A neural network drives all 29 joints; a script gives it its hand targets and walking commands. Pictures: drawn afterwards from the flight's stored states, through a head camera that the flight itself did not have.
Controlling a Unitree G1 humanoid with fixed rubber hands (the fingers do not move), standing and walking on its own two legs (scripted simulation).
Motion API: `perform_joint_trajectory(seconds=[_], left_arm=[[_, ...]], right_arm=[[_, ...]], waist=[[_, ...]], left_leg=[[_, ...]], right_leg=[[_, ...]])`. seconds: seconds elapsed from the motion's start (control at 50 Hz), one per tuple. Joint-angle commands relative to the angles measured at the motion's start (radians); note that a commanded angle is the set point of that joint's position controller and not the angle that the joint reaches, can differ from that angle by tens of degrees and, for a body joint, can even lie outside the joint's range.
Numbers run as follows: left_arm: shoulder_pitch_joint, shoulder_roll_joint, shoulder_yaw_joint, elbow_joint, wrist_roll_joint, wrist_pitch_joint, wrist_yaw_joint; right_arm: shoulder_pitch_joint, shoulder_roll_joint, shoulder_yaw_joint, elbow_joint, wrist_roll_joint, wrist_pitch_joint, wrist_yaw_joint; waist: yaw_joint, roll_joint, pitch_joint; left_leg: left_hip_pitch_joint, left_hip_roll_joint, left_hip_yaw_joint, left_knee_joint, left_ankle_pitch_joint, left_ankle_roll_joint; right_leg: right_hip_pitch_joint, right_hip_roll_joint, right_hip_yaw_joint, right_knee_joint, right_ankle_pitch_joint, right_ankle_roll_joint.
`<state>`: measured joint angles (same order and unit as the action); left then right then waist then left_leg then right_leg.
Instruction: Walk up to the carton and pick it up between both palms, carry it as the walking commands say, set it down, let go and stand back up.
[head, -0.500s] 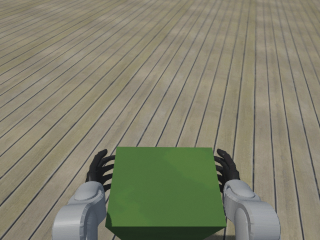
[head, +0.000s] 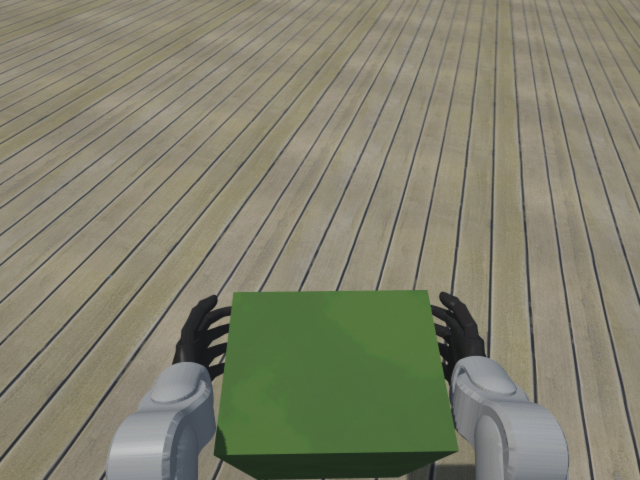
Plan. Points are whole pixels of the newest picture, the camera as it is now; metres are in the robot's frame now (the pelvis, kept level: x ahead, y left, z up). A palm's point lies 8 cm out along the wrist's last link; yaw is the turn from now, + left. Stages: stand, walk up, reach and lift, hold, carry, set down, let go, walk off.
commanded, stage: carry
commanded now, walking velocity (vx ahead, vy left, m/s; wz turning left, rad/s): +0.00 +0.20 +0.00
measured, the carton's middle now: (329, 399) +0.24 +0.00 +0.02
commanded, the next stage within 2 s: none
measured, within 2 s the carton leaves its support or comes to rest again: neither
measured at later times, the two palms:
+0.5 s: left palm (64, 409) +0.20 +0.25 +0.10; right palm (367, 415) +0.19 -0.03 +0.10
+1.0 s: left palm out of the picture +0.15 +0.37 +0.09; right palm out of the picture +0.14 +0.09 +0.09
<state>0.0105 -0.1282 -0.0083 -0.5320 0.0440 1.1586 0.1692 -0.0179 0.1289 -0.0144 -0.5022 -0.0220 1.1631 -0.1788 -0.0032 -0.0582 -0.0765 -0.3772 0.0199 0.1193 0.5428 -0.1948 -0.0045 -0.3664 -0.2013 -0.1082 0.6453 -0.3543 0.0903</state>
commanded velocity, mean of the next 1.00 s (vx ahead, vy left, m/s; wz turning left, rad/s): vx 0.00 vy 0.20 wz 0.00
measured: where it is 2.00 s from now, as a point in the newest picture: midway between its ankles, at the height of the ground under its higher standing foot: outside the picture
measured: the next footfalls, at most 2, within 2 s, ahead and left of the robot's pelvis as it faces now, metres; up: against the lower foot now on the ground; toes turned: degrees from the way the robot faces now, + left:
right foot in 0.28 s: -0.03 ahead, -0.03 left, +0.00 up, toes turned -12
left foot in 0.56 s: +0.01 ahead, +0.27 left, +0.00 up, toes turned +6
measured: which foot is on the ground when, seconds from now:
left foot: down 0.00-0.30, up 0.32-0.54, down 0.56-0.90, up 0.92-1.00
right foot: up 0.00-0.26, down 0.28-0.58, up 0.60-0.88, down 0.90-1.00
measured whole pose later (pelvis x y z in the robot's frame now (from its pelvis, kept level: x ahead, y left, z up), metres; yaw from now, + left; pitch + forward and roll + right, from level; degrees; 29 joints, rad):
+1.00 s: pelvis -0.09 +0.24 +0.01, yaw -3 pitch +4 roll +1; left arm 0.03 -0.13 -0.01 -0.48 0.03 1.16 0.17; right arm 0.02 0.13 -0.02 -0.48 -0.03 1.17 -0.18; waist 0.01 0.01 -0.11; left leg -0.52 -0.04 0.10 0.86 -0.38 0.00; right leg -0.30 -0.08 -0.16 0.55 -0.32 -0.02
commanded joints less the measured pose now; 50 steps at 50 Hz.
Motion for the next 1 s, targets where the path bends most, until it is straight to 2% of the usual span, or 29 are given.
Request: perform_joint_trajectory(seconds=[0.0, 0.04, 0.1, 0.2, 0.24, 0.26, 0.28, 0.3, 0.32, 0.36, 0.4, 0.42, 0.48, 0.5, 0.52, 0.54, 0.56, 0.58, 0.6, 0.64, 0.7, 0.8, 0.84, 0.86, 0.88, 0.9, 0.92, 0.96, 0.98], left_arm=[[-0.398, -0.816, -0.619, -0.14, -0.292, -0.001, -0.136], [-0.435, -0.857, -0.632, -0.12, -0.316, -0.003, -0.15], [-0.443, -0.889, -0.64, -0.119, -0.329, -0.012, -0.155], [-0.392, -0.852, -0.594, -0.094, -0.312, -0.014, -0.149], [-0.366, -0.841, -0.573, -0.076, -0.301, -0.012, -0.148], [-0.362, -0.835, -0.562, -0.065, -0.295, -0.011, -0.149], [-0.351, -0.822, -0.548, -0.052, -0.285, -0.01, -0.15], [-0.333, -0.844, -0.53, -0.027, -0.273, -0.018, -0.146], [-0.376, -0.869, -0.55, -0.07, -0.287, -0.021, -0.15], [-0.393, -0.874, -0.567, -0.105, -0.289, -0.025, -0.155], [-0.387, -0.868, -0.562, -0.105, -0.287, -0.027, -0.152], [-0.389, -0.862, -0.562, -0.114, -0.29, -0.029, -0.149], [-0.355, -0.833, -0.569, -0.129, -0.283, -0.024, -0.136], [-0.346, -0.824, -0.573, -0.128, -0.28, -0.02, -0.132], [-0.331, -0.813, -0.573, -0.121, -0.273, -0.016, -0.128], [-0.317, -0.803, -0.575, -0.113, -0.264, -0.012, -0.125], [-0.311, -0.794, -0.583, -0.116, -0.261, -0.008, -0.122], [-0.37, -0.793, -0.618, -0.159, -0.284, -0.005, -0.131], [-0.394, -0.822, -0.633, -0.149, -0.296, -0.002, -0.136], [-0.425, -0.859, -0.641, -0.124, -0.316, -0.004, -0.149], [-0.437, -0.888, -0.647, -0.123, -0.329, -0.014, -0.154], [-0.388, -0.849, -0.599, -0.097, -0.312, -0.015, -0.147], [-0.361, -0.839, -0.577, -0.078, -0.301, -0.013, -0.147], [-0.355, -0.834, -0.565, -0.066, -0.296, -0.012, -0.148], [-0.348, -0.826, -0.554, -0.055, -0.288, -0.011, -0.149], [-0.33, -0.837, -0.541, -0.032, -0.278, -0.016, -0.145], [-0.361, -0.868, -0.552, -0.061, -0.284, -0.021, -0.147], [-0.389, -0.879, -0.572, -0.108, -0.289, -0.025, -0.154], [-0.389, -0.874, -0.571, -0.105, -0.285, -0.025, -0.153]], right_arm=[[-0.33, 0.841, 0.56, -0.094, 0.262, -0.012, 0.141], [-0.348, 0.855, 0.553, -0.103, 0.246, -0.021, 0.144], [-0.362, 0.881, 0.552, -0.119, 0.251, -0.036, 0.144], [-0.357, 0.871, 0.57, -0.105, 0.26, -0.03, 0.137], [-0.352, 0.862, 0.579, -0.09, 0.263, -0.023, 0.134], [-0.351, 0.856, 0.581, -0.082, 0.263, -0.021, 0.133], [-0.36, 0.859, 0.581, -0.075, 0.262, -0.019, 0.13], [-0.385, 0.831, 0.604, -0.105, 0.252, -0.012, 0.132], [-0.419, 0.857, 0.607, -0.117, 0.265, -0.017, 0.134], [-0.434, 0.888, 0.631, -0.119, 0.288, -0.02, 0.14], [-0.411, 0.891, 0.625, -0.105, 0.286, -0.025, 0.144], [-0.412, 0.89, 0.624, -0.114, 0.287, -0.027, 0.143], [-0.377, 0.856, 0.608, -0.123, 0.282, -0.022, 0.136], [-0.354, 0.848, 0.6, -0.114, 0.277, -0.018, 0.135], [-0.336, 0.838, 0.592, -0.102, 0.271, -0.013, 0.136], [-0.329, 0.831, 0.586, -0.096, 0.267, -0.009, 0.137], [-0.327, 0.818, 0.581, -0.096, 0.266, -0.007, 0.14], [-0.314, 0.828, 0.56, -0.082, 0.264, -0.014, 0.14], [-0.331, 0.845, 0.562, -0.105, 0.266, -0.017, 0.144], [-0.347, 0.857, 0.555, -0.109, 0.249, -0.024, 0.147], [-0.365, 0.881, 0.554, -0.123, 0.255, -0.038, 0.148], [-0.359, 0.87, 0.573, -0.106, 0.263, -0.031, 0.14], [-0.354, 0.863, 0.582, -0.092, 0.265, -0.024, 0.136], [-0.351, 0.856, 0.584, -0.083, 0.264, -0.022, 0.135], [-0.365, 0.858, 0.584, -0.078, 0.263, -0.021, 0.132], [-0.368, 0.832, 0.595, -0.092, 0.249, -0.013, 0.131], [-0.413, 0.849, 0.603, -0.115, 0.262, -0.017, 0.134], [-0.437, 0.891, 0.631, -0.124, 0.29, -0.022, 0.142], [-0.426, 0.893, 0.631, -0.112, 0.288, -0.024, 0.144]], waist=[[-0.002, 0.344, -0.263], [-0.001, 0.24, -0.268], [-0.001, 0.191, -0.266], [0.001, 0.174, -0.279], [0.018, 0.135, -0.282], [0.023, 0.094, -0.269], [0.034, -0.058, -0.256], [0.032, -0.275, -0.217], [0.03, -0.169, -0.194], [0.027, -0.046, -0.165], [0.015, -0.079, -0.17], [0.016, -0.104, -0.179], [0.025, -0.163, -0.195], [0.016, -0.159, -0.211], [0.013, -0.129, -0.234], [0.016, -0.068, -0.275], [0.021, 0.073, -0.289], [0.009, 0.328, -0.266], [-0.005, 0.352, -0.267], [-0.004, 0.233, -0.274], [-0.003, 0.19, -0.263], [-0.001, 0.174, -0.275], [0.015, 0.137, -0.28], [0.021, 0.1, -0.267], [0.032, -0.019, -0.256], [0.033, -0.246, -0.225], [0.032, -0.196, -0.202], [0.029, -0.047, -0.159], [0.022, -0.051, -0.152]], left_leg=[[0.315, 0.284, -0.296, -0.132, 0.58, 0.177], [0.254, 0.256, -0.238, -0.133, 0.413, 0.214], [0.204, 0.227, -0.195, -0.158, 0.25, 0.218], [0.172, 0.234, -0.23, -0.195, 0.193, 0.227], [0.116, 0.209, -0.19, -0.178, 0.154, 0.184], [0.024, 0.183, -0.16, -0.137, 0.122, 0.133], [-0.143, 0.126, -0.122, -0.011, 0.068, 0.07], [-0.239, 0.006, -0.046, 0.161, -0.217, -0.015], [-0.228, 0.018, -0.103, 0.343, -0.3, -0.019], [-0.215, 0.022, -0.153, 0.485, -0.213, -0.025], [-0.204, 0.029, -0.105, 0.386, -0.157, -0.035], [-0.171, 0.018, -0.065, 0.318, -0.167, -0.04], [-0.07, -0.011, 0.017, 0.119, -0.232, -0.041], [-0.009, -0.022, 0.046, -0.003, -0.157, -0.036], [0.08, -0.032, 0.073, -0.136, -0.034, -0.035], [0.213, 0.016, 0.026, -0.182, 0.044, -0.028], [0.328, 0.152, -0.114, -0.173, 0.324, 0.011], [0.345, 0.278, -0.285, -0.141, 0.606, 0.11], [0.338, 0.284, -0.294, -0.133, 0.623, 0.18], [0.266, 0.253, -0.23, -0.134, 0.428, 0.213], [0.21, 0.223, -0.192, -0.165, 0.244, 0.218], [0.174, 0.237, -0.234, -0.205, 0.197, 0.232], [0.123, 0.214, -0.197, -0.189, 0.159, 0.194], [0.044, 0.189, -0.165, -0.156, 0.127, 0.145], [-0.114, 0.142, -0.135, -0.052, 0.09, 0.083], [-0.24, 0.02, -0.043, 0.119, -0.162, -0.012], [-0.224, 0.018, -0.082, 0.319, -0.301, -0.026], [-0.205, 0.022, -0.151, 0.484, -0.225, -0.027], [-0.211, 0.03, -0.15, 0.471, -0.183, -0.027]], right_leg=[[-0.144, 0.111, -0.024, 0.263, -0.327, -0.009], [-0.172, 0.12, 0.028, 0.442, -0.281, -0.036], [-0.181, 0.127, 0.02, 0.469, -0.19, -0.048], [-0.032, 0.147, -0.024, 0.134, -0.165, -0.092], [0.126, 0.139, -0.048, -0.15, -0.007, -0.114], [0.247, 0.074, 0.002, -0.281, 0.085, -0.128], [0.388, -0.099, 0.216, -0.347, 0.074, -0.161], [0.314, -0.348, 0.481, -0.367, 0.358, -0.301], [0.235, -0.355, 0.413, -0.356, 0.482, -0.342], [0.191, -0.246, 0.241, -0.308, 0.521, -0.282], [0.221, -0.152, 0.103, -0.241, 0.62, -0.215], [0.225, -0.13, 0.074, -0.216, 0.663, -0.201], [0.227, -0.133, 0.077, -0.183, 0.717, -0.2], [0.227, -0.12, 0.061, -0.149, 0.7, -0.179], [0.211, -0.094, 0.042, -0.111, 0.631, -0.14], [0.146, -0.075, 0.021, -0.054, 0.528, -0.097], [0.018, -0.019, -0.024, 0.02, 0.244, -0.037], [-0.123, 0.091, -0.073, 0.117, -0.144, 0.004], [-0.154, 0.118, -0.027, 0.29, -0.335, -0.011], [-0.171, 0.123, 0.029, 0.465, -0.271, -0.037], [-0.178, 0.131, 0.019, 0.477, -0.182, -0.049], [-0.03, 0.148, -0.023, 0.144, -0.17, -0.092], [0.119, 0.146, -0.051, -0.125, -0.041, -0.115], [0.231, 0.094, -0.018, -0.279, 0.066, -0.127], [0.379, -0.047, 0.15, -0.328, 0.073, -0.153], [0.362, -0.313, 0.439, -0.356, 0.337, -0.282], [0.242, -0.372, 0.426, -0.358, 0.47, -0.35], [0.177, -0.256, 0.251, -0.318, 0.515, -0.296], [0.185, -0.204, 0.175, -0.292, 0.56, -0.255]])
